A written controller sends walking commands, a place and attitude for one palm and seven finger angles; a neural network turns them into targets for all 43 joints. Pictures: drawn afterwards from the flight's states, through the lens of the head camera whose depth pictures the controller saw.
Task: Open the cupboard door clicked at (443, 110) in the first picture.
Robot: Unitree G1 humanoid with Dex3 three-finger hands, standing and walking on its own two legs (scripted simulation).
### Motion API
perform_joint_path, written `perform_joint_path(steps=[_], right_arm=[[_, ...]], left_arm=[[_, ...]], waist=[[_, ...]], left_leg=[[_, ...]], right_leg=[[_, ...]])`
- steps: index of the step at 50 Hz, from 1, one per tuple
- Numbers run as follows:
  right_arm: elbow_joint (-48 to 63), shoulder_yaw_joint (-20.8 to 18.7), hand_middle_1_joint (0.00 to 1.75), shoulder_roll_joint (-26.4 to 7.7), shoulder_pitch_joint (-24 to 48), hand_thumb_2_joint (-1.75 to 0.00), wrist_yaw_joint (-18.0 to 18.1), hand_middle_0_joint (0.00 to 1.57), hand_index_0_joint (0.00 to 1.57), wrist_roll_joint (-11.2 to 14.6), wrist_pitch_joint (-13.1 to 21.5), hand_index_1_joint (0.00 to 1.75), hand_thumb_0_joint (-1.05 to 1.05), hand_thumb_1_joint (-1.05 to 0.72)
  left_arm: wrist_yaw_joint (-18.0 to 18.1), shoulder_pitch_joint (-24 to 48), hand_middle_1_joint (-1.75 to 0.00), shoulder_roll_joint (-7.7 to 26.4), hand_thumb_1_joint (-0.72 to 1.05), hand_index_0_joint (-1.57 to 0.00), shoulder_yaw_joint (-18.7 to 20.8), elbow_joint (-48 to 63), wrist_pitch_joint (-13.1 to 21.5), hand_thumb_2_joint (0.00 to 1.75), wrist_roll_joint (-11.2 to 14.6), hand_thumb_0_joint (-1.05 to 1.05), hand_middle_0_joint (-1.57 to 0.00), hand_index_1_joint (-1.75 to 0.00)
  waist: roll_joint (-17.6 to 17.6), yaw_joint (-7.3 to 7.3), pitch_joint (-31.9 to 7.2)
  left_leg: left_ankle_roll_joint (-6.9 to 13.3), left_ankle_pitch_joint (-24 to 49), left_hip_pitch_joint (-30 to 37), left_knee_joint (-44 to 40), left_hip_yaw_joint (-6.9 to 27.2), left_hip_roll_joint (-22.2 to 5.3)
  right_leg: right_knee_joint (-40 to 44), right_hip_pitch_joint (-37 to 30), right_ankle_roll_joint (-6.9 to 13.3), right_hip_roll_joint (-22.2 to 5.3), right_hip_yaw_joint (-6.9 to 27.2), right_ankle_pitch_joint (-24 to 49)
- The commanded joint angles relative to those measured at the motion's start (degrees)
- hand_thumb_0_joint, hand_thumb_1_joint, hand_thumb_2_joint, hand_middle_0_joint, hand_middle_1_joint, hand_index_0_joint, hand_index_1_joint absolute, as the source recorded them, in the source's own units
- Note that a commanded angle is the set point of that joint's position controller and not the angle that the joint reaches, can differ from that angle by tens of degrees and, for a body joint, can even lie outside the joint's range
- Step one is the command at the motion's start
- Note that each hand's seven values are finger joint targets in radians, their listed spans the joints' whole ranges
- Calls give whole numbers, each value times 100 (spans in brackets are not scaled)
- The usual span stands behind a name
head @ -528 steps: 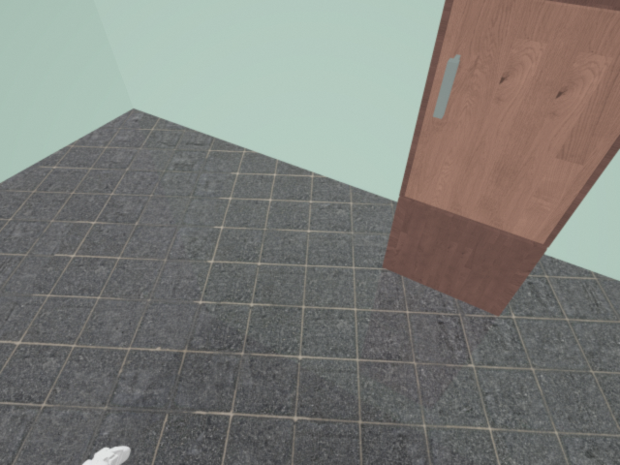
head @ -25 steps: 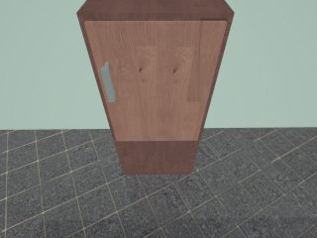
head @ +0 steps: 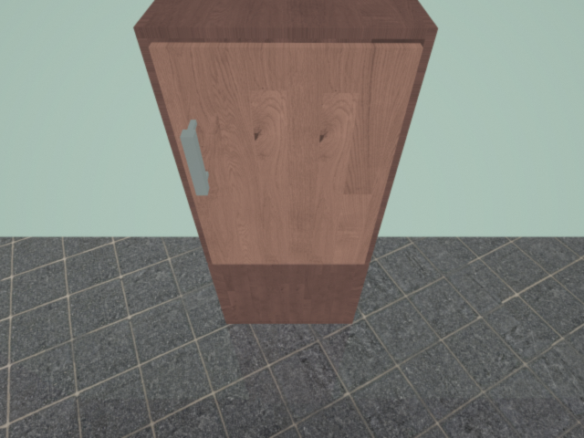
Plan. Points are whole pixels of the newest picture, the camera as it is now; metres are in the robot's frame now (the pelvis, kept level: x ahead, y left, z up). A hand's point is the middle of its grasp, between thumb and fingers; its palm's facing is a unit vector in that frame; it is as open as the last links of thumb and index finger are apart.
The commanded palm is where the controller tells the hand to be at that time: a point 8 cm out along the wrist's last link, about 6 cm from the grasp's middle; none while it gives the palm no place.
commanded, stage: shuffle to correct the standing spot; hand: left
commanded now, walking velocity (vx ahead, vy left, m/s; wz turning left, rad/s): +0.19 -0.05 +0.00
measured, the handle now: (197, 158) +0.58 +0.22 +0.05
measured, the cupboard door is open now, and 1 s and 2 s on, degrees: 0 0 0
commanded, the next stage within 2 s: come to a stop and stand still in 0.08 s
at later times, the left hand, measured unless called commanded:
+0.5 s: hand out of the picture +0.04 +0.16 -0.18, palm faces +0.04 -0.98 -0.21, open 7.3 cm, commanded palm none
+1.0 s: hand out of the picture +0.05 +0.20 -0.17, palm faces +0.02 -0.97 -0.25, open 7.4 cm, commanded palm none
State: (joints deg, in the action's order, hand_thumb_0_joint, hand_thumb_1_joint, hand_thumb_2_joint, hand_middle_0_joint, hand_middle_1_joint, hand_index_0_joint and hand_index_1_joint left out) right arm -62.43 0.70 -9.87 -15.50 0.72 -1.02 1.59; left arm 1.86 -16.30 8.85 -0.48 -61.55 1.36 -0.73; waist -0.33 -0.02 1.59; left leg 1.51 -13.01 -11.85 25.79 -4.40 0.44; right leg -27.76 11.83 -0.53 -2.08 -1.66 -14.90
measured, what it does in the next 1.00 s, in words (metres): stands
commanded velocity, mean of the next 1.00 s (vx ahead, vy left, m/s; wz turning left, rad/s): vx -0.01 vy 0.01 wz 0.00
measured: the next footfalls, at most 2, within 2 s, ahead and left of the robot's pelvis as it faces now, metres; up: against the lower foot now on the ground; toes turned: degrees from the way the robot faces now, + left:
none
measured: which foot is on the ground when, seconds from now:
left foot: down 0.00-1.00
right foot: down 0.00-1.00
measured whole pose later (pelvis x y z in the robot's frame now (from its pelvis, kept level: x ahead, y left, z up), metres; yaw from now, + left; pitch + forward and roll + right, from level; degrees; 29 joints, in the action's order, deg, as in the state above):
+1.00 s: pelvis -0.02 +0.01 -0.01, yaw +0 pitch -3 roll +0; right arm -55.0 -1.2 -11.5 -12.6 0.2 -1.7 -0.2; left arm 1.8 -13.9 12.8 -0.1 -53.4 -0.5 -0.8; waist 0.2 -0.1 0.2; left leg 2.1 -15.2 -15.1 33.0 -4.5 -0.3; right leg -32.7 14.1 -0.7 -1.7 -1.6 -15.8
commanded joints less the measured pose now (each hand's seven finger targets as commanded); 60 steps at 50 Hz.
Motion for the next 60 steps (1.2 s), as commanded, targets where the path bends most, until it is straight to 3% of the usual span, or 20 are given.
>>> perform_joint_path(steps=[1, 5, 9, 11, 13, 15, 17, 20, 23, 28, 31, 32, 33, 35, 37, 40, 42, 48, 53, 60], right_arm=[[122, -107, 30, -487, -284, -90, 47, 20, 20, 7, 62, 30, 0, -90], [164, -165, 30, -500, -217, -90, 8, 20, 20, -28, 9, 30, 0, -90], [181, -171, 30, -436, -312, -90, 1, 20, 20, -26, 46, 30, 0, -90], [172, -140, 30, -347, -317, -90, 19, 20, 20, -11, 77, 30, 0, -90], [133, -104, 30, -279, -360, -90, 57, 20, 20, 7, 110, 30, 0, -90], [52, -100, 30, -301, -435, -90, 106, 20, 20, 26, 127, 30, 0, -90], [25, -126, 30, -355, -398, -90, 161, 20, 20, 59, 121, 30, 0, -90], [68, -183, 30, -412, -386, -90, 200, 20, 20, 82, 67, 30, 0, -90], [135, -243, 30, -395, -360, -90, 213, 20, 20, 65, -1, 30, 0, -90], [293, -297, 30, -404, -204, -90, 191, 20, 20, 32, -78, 30, 0, -90], [364, -291, 30, -399, -51, -90, 158, 20, 20, 26, -96, 30, 0, -90], [956, -321, 30, -1104, 356, -90, 108, 20, 20, 5, -108, 30, 0, -90], [1087, -424, 30, -994, 466, -90, 66, 20, 20, -31, -30, 30, 0, -90], [1066, -402, 30, -632, 257, -90, 79, 20, 20, -32, -78, 30, 0, -90], [1135, -367, 30, -480, 103, -90, 45, 20, 20, -43, -122, 30, 0, -90], [1152, -409, 30, -658, 146, -90, 38, 20, 20, -34, -87, 30, 0, -90], [1156, -397, 30, -750, 185, -90, 28, 20, 20, -42, -58, 30, 0, -90], [1129, -370, 30, -914, 316, -90, 6, 20, 20, -46, -57, 30, 0, -90], [1072, -398, 30, -1048, 296, -90, -12, 20, 20, -41, -64, 30, 0, -90], [873, -419, 30, -1060, 171, -90, -16, 20, 20, -33, -101, 30, 0, -90]], left_arm=[[13, -367, -30, 570, 90, -20, 136, 99, 39, 90, -38, 0, -20, -30], [-54, -430, -30, 583, 90, -20, 175, 110, 12, 90, -79, 0, -20, -30], [-87, -524, -30, 607, 90, -20, 222, 117, 57, 90, -77, 0, -20, -30], [-64, -561, -30, 576, 90, -20, 227, 86, 75, 90, -66, 0, -20, -30], [-20, -634, -30, 561, 90, -20, 229, 64, 93, 90, -56, 0, -20, -30], [31, -663, -30, 536, 90, -20, 221, 14, 109, 90, -34, 0, -20, -30], [75, -628, -30, 609, 90, -20, 227, 35, 115, 90, -9, 0, -20, -30], [127, -635, -30, 709, 90, -20, 274, 101, 87, 90, 5, 0, -20, -30], [167, -628, -30, 698, 90, -20, 312, 215, 25, 90, -10, 0, -20, -30], [160, -428, -30, 719, 90, -20, 341, 401, -53, 90, -30, 0, -20, -30], [134, -280, -30, 707, 90, -20, 313, 470, -79, 90, -34, 0, -20, -30], [123, -26, -30, 1623, 90, -20, 210, 821, -60, 90, -26, 0, -20, -30], [119, -178, -30, 1151, 90, -20, 306, 952, -67, 90, -20, 0, -20, -30], [121, -150, -30, 1054, 90, -20, 265, 957, -64, 90, -25, 0, -20, -30], [111, -63, -30, 1084, 90, -20, 268, 1078, -56, 90, -31, 0, -20, -30], [97, 152, -30, 1142, 90, -20, 274, 1178, -48, 90, -28, 0, -20, -30], [75, 154, -30, 1110, 90, -20, 253, 1214, -66, 90, -37, 0, -20, -30], [23, 109, -30, 1095, 90, -20, 217, 1109, -116, 90, -35, 0, -20, -30], [-9, 41, -30, 1117, 90, -20, 214, 997, -125, 90, -66, 0, -20, -30], [-34, -279, -30, 987, 90, -20, 209, 708, -112, 90, -91, 0, -20, -30]], waist=[[37, -5, -7], [7, 2, 474], [149, 0, 594], [225, 16, 568], [296, 25, 348], [146, 12, 19], [-30, 10, -53], [80, 21, -413], [155, 38, -499], [75, 38, -513], [189, 36, -410], [-33, -47, 270], [16, 125, -263], [249, -3, -542], [594, -79, -515], [296, -123, -225], [12, -50, -168], [-124, 12, 150], [-277, 27, 240], [-161, 25, 191]], left_leg=[[68, -47, -18, -491, 580, -620], [127, -1375, -375, -531, 662, -603], [158, -1198, -489, -247, 574, -552], [120, -378, -430, -33, 424, -480], [78, 613, -241, 140, 338, -493], [44, 1674, 84, 207, 366, -588], [31, 2603, 273, 214, 396, -645], [-10, 2887, 445, 298, 329, -666], [-25, 3066, 473, 416, 259, -671], [-10, 2669, 425, 411, 273, -698], [-15, 1997, 356, 268, 343, -695], [13, 1075, -82, -206, 674, -518], [92, 1060, -138, 344, 635, -580], [39, 758, -178, 699, 465, -393], [10, 193, -325, 730, 340, -274], [51, 514, -214, 462, 460, -402], [123, 897, -225, 288, 603, -575], [152, -303, -605, -294, 793, -664], [157, -1437, -906, -857, 1033, -735], [157, -1935, -977, -1077, 1112, -743]], right_leg=[[428, 15, 262, -351, 425, 111], [486, 420, 376, -306, 504, -1081], [454, 437, 488, -325, 638, -1068], [418, 344, 486, -385, 702, -361], [257, 87, 446, -451, 658, 962], [-14, -150, 384, -444, 505, 2277], [-43, -274, 324, -457, 462, 3092], [-216, -496, 307, -560, 476, 3751], [-396, -474, 306, -601, 471, 3974], [-400, -285, 345, -611, 547, 3289], [-195, -106, 357, -577, 612, 2543], [25, 47, 307, -279, 475, 1030], [-137, 249, 301, -366, 657, 775], [46, 90, 444, -644, 957, 1310], [214, 100, 527, -756, 1078, 1080], [131, 434, 454, -568, 839, 972], [-29, 400, 328, -343, 567, 861], [194, 430, 226, -224, 454, -155], [237, 293, 169, -182, 311, -346], [370, 307, 120, -201, 314, -648]])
